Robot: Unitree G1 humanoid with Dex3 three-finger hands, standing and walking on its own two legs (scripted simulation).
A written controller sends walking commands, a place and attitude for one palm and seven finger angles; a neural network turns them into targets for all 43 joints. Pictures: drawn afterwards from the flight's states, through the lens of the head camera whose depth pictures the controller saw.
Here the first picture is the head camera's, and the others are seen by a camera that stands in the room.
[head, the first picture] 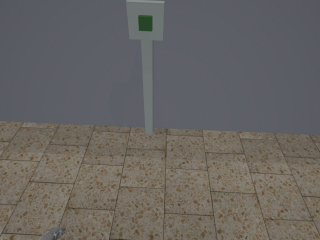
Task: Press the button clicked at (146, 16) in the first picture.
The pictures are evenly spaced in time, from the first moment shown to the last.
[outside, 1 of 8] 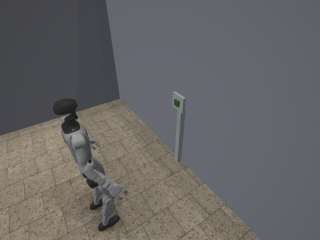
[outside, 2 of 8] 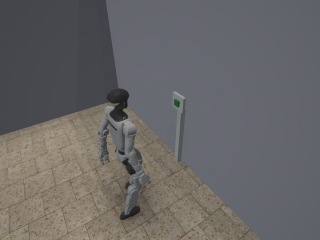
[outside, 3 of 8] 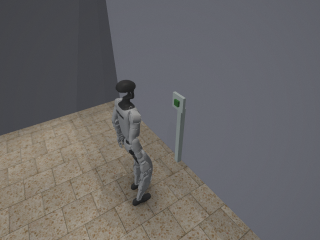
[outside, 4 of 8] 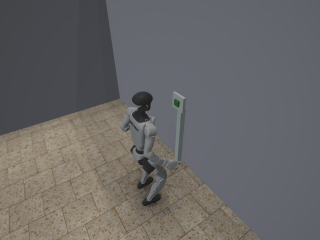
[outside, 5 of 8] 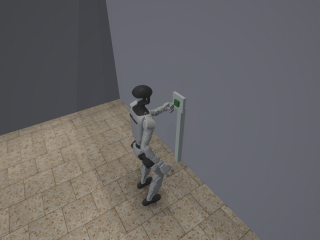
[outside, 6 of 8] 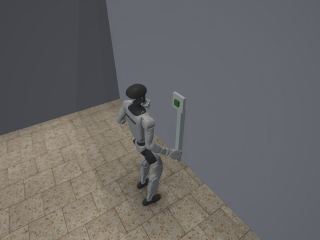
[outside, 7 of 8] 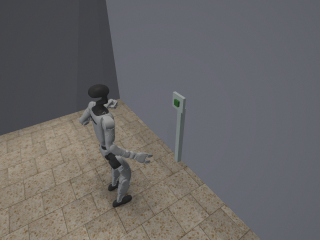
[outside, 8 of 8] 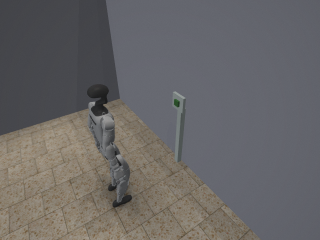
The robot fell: no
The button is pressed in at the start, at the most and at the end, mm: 0 13 0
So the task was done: yes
